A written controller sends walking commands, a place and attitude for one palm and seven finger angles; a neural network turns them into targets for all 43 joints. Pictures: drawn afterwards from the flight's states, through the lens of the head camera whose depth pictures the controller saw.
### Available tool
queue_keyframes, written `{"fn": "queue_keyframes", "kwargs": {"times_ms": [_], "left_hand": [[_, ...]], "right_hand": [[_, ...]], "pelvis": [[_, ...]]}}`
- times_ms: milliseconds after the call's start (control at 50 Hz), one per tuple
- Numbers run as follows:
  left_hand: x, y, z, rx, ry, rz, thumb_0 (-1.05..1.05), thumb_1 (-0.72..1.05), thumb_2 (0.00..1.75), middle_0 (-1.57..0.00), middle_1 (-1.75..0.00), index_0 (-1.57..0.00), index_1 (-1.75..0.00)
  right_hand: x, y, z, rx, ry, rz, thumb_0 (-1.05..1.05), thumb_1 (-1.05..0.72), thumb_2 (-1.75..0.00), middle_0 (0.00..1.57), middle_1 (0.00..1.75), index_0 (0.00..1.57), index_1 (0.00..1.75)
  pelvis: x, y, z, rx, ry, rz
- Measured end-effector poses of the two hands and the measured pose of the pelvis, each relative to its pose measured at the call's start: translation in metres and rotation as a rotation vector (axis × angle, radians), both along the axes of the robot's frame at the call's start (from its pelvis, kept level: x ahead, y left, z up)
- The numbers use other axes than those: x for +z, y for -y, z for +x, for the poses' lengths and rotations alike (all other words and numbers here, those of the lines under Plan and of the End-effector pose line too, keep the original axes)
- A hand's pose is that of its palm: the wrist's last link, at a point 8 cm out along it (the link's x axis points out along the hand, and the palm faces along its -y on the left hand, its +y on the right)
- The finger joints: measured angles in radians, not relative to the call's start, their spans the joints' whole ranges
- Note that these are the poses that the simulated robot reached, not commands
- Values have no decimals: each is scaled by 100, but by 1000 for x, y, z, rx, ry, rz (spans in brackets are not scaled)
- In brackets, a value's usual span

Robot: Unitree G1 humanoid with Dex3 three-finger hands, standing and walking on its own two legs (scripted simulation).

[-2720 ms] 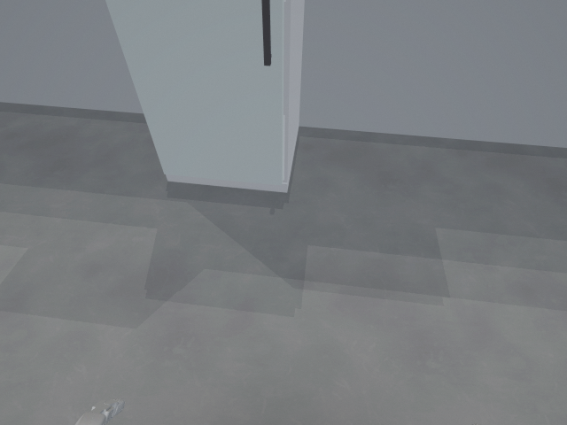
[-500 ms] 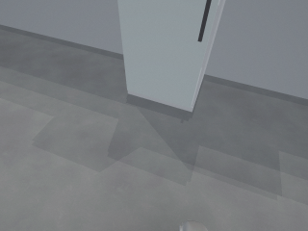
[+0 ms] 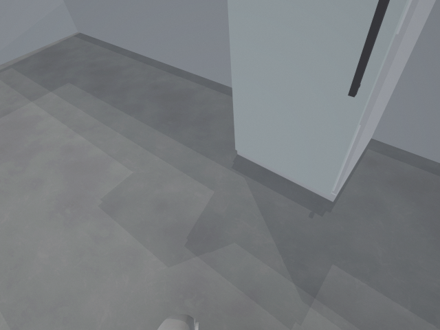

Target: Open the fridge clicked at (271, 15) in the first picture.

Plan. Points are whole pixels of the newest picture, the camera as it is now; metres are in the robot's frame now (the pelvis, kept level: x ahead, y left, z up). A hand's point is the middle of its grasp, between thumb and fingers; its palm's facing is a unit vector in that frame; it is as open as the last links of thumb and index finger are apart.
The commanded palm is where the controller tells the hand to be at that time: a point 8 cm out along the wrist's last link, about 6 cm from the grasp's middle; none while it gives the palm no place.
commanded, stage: walk to a spot facing it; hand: right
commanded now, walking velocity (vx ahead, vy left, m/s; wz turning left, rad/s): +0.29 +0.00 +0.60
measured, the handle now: (375, 31) +0.84 -0.42 +0.13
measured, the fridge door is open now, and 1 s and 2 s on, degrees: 0 0 0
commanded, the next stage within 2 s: none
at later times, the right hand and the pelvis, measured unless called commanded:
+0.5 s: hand (267, 246) +0.35 -0.09 -0.18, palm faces -0.33 +0.94 -0.10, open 7.3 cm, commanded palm none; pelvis +0.17 +0.01 -0.03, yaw +16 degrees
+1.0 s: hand (299, 218) +0.44 -0.19 -0.20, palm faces -0.40 +0.89 -0.22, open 7.3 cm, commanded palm none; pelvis +0.34 +0.00 -0.02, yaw +35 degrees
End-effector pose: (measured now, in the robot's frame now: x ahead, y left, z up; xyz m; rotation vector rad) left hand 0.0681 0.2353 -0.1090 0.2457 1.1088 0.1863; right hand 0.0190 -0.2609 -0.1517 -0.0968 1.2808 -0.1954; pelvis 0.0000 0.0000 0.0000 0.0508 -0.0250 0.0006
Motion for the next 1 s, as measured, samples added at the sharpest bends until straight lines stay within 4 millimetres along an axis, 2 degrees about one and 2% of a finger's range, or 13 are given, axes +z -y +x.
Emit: {"fn": "queue_keyframes", "kwargs": {"times_ms": [120,240,340,440,500,540,620,700,760,820,900,960,1000], "left_hand": [[-5,6,-63,178,-178,16,0,93,89,-20,-30,-20,-30],[-12,41,-106,315,-334,-49,0,92,89,-19,-30,-19,-30],[-18,75,-116,410,-434,-129,1,91,89,-19,-30,-19,-30],[-25,93,-103,489,-506,-206,1,91,89,-20,-30,-20,-30],[-36,84,-80,515,-514,-242,1,91,89,-20,-30,-20,-30],[-47,67,-52,518,-483,-240,1,91,89,-20,-30,-20,-30],[-51,15,39,504,-264,-168,1,91,89,-20,-30,-20,-30],[-32,-34,136,471,-14,-83,1,92,89,-20,-30,-20,-30],[-15,-57,194,434,110,-42,1,93,89,-19,-30,-19,-30],[-4,-65,240,397,171,-16,1,92,89,-19,-30,-19,-30],[0,-61,285,372,195,12,0,92,89,-19,-30,-19,-30],[-1,-49,303,378,199,32,0,91,89,-19,-30,-19,-30],[2,-39,300,404,189,26,0,91,89,-20,-30,-20,-30]], "right_hand": [[10,11,102,119,94,-1,0,-92,-90,20,30,19,30],[9,-14,181,241,105,40,0,-92,-90,20,30,19,30],[4,-53,244,352,107,81,0,-92,-90,20,30,20,30],[-2,-99,310,445,144,110,0,-91,-90,20,30,20,30],[-9,-117,342,463,194,107,0,-91,-90,20,30,20,30],[-13,-119,353,446,212,89,0,-91,-90,20,30,20,30],[-8,-102,350,442,124,26,0,-91,-90,21,30,20,30],[4,-78,349,466,26,-43,0,-92,-90,21,30,20,30],[10,-63,355,466,-17,-67,0,-92,-90,21,30,20,30],[12,-50,366,457,-42,-76,0,-92,-90,20,30,20,30],[3,-35,390,446,-67,-68,0,-91,-90,20,30,20,30],[-10,-27,416,458,-87,-59,0,-91,-90,20,30,20,30],[-12,-28,437,500,-91,-55,0,-91,-90,20,30,20,30]], "pelvis": [[2,20,36,78,-3,-12],[-1,25,74,145,-1,-19],[-7,20,108,199,-3,-22],[-16,5,146,252,-16,-12],[-27,-14,174,279,-14,-31],[-32,-22,189,316,-9,-36],[-23,-29,213,368,11,-24],[-13,-29,236,415,0,-35],[-8,-24,255,447,-11,-45],[-7,-18,274,477,-18,-51],[-12,-7,306,516,-22,-43],[-19,1,327,559,-12,-38],[-17,4,336,607,2,-33]]}}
